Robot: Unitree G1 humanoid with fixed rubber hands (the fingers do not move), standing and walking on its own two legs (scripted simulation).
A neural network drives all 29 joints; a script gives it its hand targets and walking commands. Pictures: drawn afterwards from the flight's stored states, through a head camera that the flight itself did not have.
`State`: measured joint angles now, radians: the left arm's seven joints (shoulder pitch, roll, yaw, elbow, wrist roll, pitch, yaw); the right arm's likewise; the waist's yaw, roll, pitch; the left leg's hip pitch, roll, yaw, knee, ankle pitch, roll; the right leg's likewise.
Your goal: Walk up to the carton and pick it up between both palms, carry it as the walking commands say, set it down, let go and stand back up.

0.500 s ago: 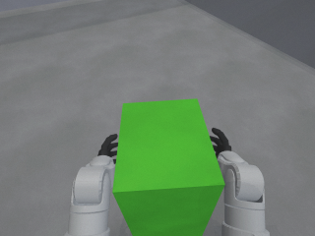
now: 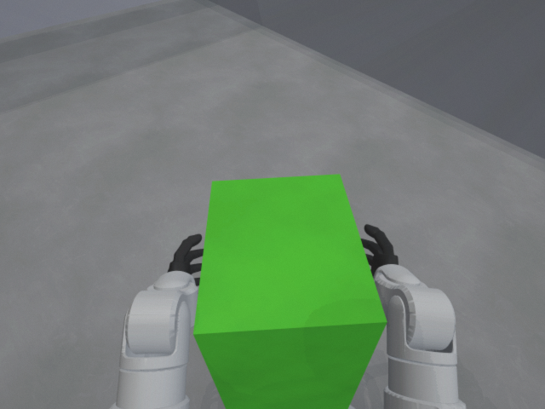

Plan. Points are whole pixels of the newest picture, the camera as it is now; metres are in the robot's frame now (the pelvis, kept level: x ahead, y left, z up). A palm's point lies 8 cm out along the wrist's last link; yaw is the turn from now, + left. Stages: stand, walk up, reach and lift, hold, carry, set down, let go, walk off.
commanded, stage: carry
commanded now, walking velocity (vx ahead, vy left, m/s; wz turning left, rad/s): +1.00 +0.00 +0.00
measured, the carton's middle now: (282, 302) +0.28 -0.02 +0.01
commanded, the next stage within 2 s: none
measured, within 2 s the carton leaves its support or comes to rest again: neither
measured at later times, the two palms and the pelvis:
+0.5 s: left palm (162, 99) +0.75 +0.21 +0.06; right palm (280, 86) +0.79 -0.06 +0.07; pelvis +0.49 +0.05 -0.02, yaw +5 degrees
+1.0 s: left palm (168, 18) +1.24 +0.26 +0.05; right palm (252, 12) +1.27 -0.01 +0.06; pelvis +0.97 +0.11 -0.03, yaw +2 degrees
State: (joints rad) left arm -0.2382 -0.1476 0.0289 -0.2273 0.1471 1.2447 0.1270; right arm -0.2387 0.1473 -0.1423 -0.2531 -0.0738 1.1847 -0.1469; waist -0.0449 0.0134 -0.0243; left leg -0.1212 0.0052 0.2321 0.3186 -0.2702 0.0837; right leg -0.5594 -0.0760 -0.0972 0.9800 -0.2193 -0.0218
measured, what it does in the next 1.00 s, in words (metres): walks ahead: right foot, then left foot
